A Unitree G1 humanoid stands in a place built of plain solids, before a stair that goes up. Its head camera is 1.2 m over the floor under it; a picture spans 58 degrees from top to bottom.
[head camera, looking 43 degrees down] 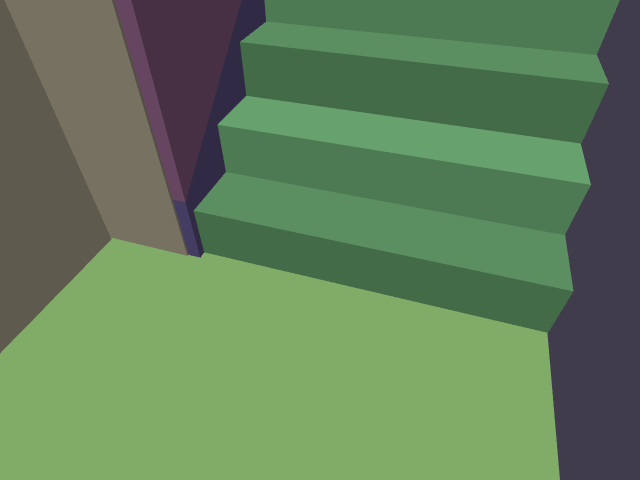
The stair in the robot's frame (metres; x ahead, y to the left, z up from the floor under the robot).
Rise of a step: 0.21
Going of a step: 0.26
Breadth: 1.27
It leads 17 degrees to the right of straight ahead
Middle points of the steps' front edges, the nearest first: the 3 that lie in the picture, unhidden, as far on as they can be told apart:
1.03 -0.15 0.21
1.27 -0.22 0.42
1.52 -0.30 0.63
